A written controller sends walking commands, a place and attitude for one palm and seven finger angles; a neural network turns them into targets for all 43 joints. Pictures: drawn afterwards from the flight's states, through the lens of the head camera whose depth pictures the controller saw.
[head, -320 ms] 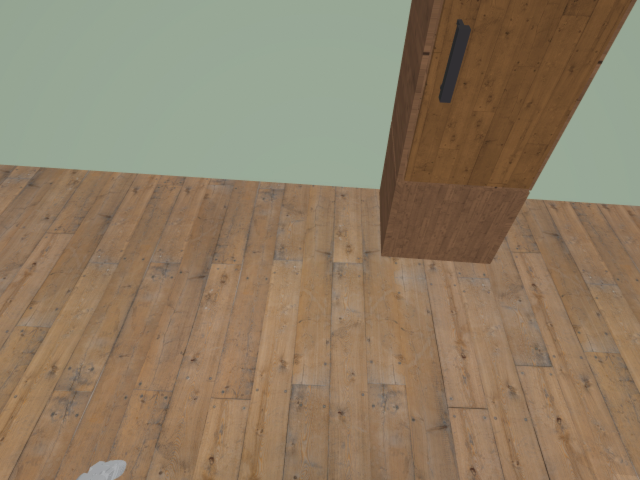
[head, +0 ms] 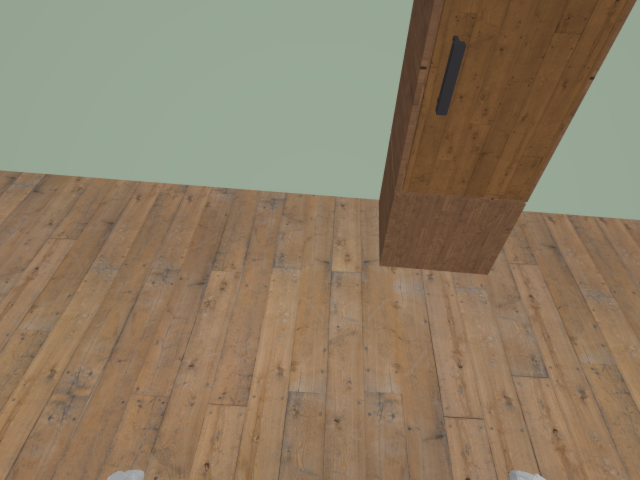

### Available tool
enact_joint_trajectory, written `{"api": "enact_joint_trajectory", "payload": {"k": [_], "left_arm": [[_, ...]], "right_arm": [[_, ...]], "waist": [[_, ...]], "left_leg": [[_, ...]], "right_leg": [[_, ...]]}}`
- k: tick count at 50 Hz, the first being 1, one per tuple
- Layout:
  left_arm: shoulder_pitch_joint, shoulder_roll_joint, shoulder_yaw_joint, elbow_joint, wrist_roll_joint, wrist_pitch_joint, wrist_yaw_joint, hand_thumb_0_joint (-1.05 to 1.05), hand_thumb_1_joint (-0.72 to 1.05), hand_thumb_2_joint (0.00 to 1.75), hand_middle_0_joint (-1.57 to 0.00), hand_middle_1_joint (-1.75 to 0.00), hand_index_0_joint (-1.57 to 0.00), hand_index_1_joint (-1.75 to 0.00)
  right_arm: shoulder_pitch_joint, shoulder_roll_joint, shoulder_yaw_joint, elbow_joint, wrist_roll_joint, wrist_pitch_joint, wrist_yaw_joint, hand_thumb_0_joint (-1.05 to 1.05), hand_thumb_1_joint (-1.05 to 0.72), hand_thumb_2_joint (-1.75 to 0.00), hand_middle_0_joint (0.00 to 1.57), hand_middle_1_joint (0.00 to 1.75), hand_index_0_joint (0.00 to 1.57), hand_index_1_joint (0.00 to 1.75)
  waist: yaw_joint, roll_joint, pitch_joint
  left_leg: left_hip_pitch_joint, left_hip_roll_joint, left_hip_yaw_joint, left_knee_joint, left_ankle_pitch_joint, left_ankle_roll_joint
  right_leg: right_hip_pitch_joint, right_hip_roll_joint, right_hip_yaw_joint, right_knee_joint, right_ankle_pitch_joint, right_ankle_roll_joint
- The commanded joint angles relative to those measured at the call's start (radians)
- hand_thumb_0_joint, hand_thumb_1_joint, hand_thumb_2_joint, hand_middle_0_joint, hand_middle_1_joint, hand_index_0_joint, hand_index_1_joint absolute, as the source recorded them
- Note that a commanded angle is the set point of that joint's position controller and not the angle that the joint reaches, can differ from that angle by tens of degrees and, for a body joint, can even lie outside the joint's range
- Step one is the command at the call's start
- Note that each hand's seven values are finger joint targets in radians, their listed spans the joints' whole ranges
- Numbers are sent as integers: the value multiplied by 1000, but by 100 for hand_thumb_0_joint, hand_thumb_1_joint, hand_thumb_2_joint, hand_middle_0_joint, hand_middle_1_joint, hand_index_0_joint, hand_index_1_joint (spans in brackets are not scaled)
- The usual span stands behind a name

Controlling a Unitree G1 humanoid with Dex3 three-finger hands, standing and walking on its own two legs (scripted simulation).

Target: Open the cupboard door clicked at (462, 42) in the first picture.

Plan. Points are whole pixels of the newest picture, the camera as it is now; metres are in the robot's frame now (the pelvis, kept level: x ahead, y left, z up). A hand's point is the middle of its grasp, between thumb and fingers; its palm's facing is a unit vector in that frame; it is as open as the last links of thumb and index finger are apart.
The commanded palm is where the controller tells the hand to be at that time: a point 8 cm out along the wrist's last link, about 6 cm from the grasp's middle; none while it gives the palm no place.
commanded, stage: stand and wait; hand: left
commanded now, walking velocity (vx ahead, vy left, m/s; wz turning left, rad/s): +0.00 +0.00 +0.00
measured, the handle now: (448, 76) +1.03 -0.26 +0.06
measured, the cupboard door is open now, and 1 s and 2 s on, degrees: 0 0 0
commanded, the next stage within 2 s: look at it before walking up in 0.60 s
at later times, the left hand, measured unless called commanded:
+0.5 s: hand out of the picture +0.05 +0.24 -0.15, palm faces -0.02 -0.94 -0.35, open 7.4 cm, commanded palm none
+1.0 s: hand out of the picture +0.06 +0.23 -0.15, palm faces -0.02 -0.94 -0.33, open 7.4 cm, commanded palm none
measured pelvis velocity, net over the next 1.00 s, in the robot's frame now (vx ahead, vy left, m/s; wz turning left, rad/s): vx -0.02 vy -0.01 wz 0.00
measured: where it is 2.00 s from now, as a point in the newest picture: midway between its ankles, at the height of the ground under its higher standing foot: outside the picture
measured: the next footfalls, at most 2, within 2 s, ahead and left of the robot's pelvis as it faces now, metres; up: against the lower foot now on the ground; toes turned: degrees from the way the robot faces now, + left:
none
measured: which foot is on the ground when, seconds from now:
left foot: down 0.00-1.00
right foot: down 0.00-1.00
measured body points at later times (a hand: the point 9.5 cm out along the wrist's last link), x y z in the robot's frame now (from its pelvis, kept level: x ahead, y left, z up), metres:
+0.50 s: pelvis -0.02 -0.01 +0.00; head -0.02 -0.01 +0.45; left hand +0.05 +0.29 -0.13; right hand +0.05 -0.31 -0.13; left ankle -0.02 +0.11 -0.74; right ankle -0.02 -0.13 -0.74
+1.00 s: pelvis -0.02 -0.01 +0.00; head -0.02 -0.01 +0.45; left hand +0.06 +0.28 -0.13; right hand +0.06 -0.31 -0.13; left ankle -0.02 +0.11 -0.74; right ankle -0.02 -0.13 -0.74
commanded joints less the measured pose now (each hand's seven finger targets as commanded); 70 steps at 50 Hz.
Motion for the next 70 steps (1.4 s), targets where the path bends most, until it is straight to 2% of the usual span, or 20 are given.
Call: {"api": "enact_joint_trajectory", "payload": {"k": [1, 18, 19, 26, 30, 36, 47, 54, 67, 68, 70], "left_arm": [[-44, 219, 49, -62, 2, -29, 10, 0, 90, 90, -20, -30, -20, -30], [-34, 225, 44, -3, 1, -30, 6, 0, 90, 90, -20, -30, -20, -30], [-32, 226, 45, -2, 2, -32, 6, 0, 90, 90, -20, -30, -20, -30], [-33, 224, 44, 0, 2, -30, 4, 0, 90, 90, -20, -30, -20, -30], [-36, 224, 45, 0, 3, -31, 4, 0, 90, 90, -20, -30, -20, -30], [-34, 221, 45, 0, 2, -35, 5, 0, 90, 90, -20, -30, -20, -30], [-35, 221, 44, 2, 3, -34, 5, 0, 90, 90, -20, -30, -20, -30], [-30, 223, 45, 4, 3, -35, 6, 0, 90, 90, -20, -30, -20, -30], [-30, 228, 45, 6, 4, -33, 3, 0, 90, 90, -20, -30, -20, -30], [-34, 221, 46, 0, 4, -28, 2, 0, 90, 90, -20, -30, -20, -30], [7, 144, 38, -1, 4, -7, 6, 0, 90, 90, -20, -30, -20, -30]], "right_arm": [[-42, -209, -52, -57, 3, -28, -19, 0, -90, -90, 20, 30, 20, 30], [-7, -218, -42, 13, 7, -25, -14, 0, -90, -90, 20, 30, 20, 30], [-4, -216, -42, 14, 9, -24, -13, 0, -90, -90, 20, 30, 20, 30], [3, -216, -42, 23, 6, -26, -12, 0, -90, -90, 20, 30, 20, 30], [8, -214, -42, 24, 7, -26, -11, 0, -90, -90, 20, 30, 20, 30], [5, -214, -43, 24, 7, -29, -12, 0, -90, -90, 20, 30, 20, 30], [-4, -215, -42, 21, 8, -28, -13, 0, -90, -90, 20, 30, 20, 30], [-5, -218, -42, 21, 10, -28, -14, 0, -90, -90, 20, 30, 20, 30], [-9, -223, -42, 22, 8, -26, -15, 0, -90, -90, 20, 30, 20, 30], [-4, -216, -45, 21, 7, -24, -17, 0, -90, -90, 20, 30, 20, 30], [47, -125, -33, 21, 6, -12, -21, 0, -90, -90, 20, 30, 20, 30]], "waist": [[-5, 9, -66], [-3, 1, -31], [-1, -14, -31], [-3, 2, -22], [-4, -15, -24], [-4, -6, -50], [-4, 8, -34], [-2, 5, -53], [-2, -3, -30], [-6, 5, -29], [-10, -8, -43]], "left_leg": [[4, 119, -85, -66, 266, 29], [-17, 124, -99, -116, 151, 22], [-21, 124, -99, -113, 146, 22], [-22, 124, -103, -123, 120, 20], [-25, 125, -103, -123, 124, 19], [-5, 130, -100, -114, 179, 18], [0, 132, -101, -124, 184, 17], [17, 135, -101, -122, 228, 18], [26, 135, -93, -132, 186, 14], [34, 138, -82, -118, 188, 12], [28, 142, -44, -69, 206, -1]], "right_leg": [[23, -100, 78, -62, 275, -49], [10, -101, 99, -125, 146, -50], [11, -101, 96, -129, 138, -49], [-13, -99, 105, -140, 86, -49], [-11, -101, 104, -140, 89, -48], [6, -102, 101, -127, 167, -50], [5, -101, 95, -136, 175, -47], [26, -101, 90, -131, 223, -47], [0, -100, 102, -153, 185, -47], [-15, -95, 111, -141, 204, -49], [-27, -94, 124, -95, 274, -43]]}}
